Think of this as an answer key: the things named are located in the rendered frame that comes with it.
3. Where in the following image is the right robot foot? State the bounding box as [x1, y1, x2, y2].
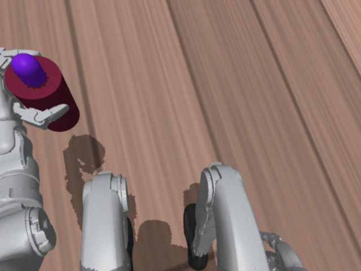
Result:
[183, 203, 208, 271]

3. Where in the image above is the left robot hand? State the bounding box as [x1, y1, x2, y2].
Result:
[0, 47, 69, 130]

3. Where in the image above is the right robot hand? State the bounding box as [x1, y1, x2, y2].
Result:
[260, 231, 303, 271]

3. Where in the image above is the bottle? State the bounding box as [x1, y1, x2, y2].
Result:
[5, 53, 80, 132]

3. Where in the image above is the left robot arm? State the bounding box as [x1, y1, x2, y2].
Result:
[0, 120, 56, 271]

